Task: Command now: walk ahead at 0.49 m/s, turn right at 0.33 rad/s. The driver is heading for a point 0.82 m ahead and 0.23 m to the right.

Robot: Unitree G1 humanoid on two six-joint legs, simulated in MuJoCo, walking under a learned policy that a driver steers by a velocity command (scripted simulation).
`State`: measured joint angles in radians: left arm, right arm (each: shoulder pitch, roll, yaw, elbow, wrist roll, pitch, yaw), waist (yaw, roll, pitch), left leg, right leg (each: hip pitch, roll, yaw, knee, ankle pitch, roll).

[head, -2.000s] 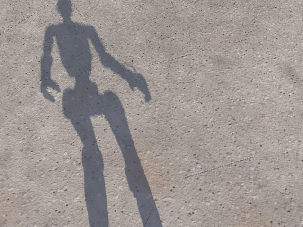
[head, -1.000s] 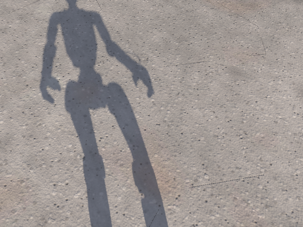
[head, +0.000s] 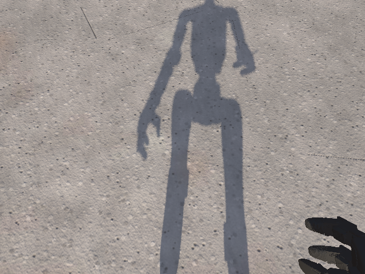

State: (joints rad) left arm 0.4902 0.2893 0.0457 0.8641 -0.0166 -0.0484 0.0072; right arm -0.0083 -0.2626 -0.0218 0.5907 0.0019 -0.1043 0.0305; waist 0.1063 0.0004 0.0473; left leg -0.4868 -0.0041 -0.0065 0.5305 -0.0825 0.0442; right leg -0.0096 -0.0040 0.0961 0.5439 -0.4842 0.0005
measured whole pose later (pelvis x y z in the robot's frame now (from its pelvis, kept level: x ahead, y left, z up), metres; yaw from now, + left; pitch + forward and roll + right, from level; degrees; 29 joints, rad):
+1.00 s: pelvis +0.54 -0.12 +0.00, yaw -32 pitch +2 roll +0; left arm 0.38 0.32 0.07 0.73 -0.02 -0.03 0.01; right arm 0.06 -0.28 -0.04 0.68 -0.01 -0.12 0.03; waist 0.07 0.00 0.01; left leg -0.45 -0.02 -0.02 0.51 -0.10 0.02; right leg -0.09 0.07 0.20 0.60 -0.47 -0.04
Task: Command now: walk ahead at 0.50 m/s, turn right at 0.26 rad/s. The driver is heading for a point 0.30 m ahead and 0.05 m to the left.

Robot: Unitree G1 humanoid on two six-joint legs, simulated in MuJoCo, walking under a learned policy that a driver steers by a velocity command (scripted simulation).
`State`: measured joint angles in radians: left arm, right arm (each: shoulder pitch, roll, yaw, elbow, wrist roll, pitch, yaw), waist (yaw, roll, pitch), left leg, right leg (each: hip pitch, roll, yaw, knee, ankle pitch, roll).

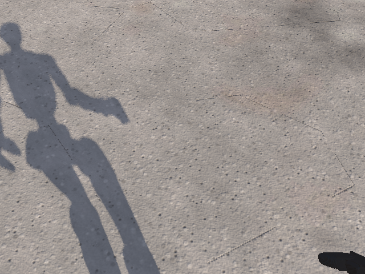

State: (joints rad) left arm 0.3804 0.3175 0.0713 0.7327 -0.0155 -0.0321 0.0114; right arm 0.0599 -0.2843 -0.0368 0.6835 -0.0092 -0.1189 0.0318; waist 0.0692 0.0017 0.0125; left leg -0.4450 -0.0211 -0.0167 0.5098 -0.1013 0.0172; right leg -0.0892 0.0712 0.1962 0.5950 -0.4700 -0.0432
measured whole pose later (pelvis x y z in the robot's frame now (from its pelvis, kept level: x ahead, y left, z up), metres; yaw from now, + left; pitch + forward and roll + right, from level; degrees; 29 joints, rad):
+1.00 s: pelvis +0.27 +0.01 +0.01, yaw -2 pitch -1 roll +0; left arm 0.16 0.24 0.04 0.92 0.01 0.00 0.02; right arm 0.23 -0.23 -0.01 0.95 -0.01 -0.01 -0.03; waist 0.00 0.00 0.03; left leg -0.17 0.02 -0.01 0.53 -0.33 -0.01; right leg -0.28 0.00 0.02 0.51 -0.21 0.01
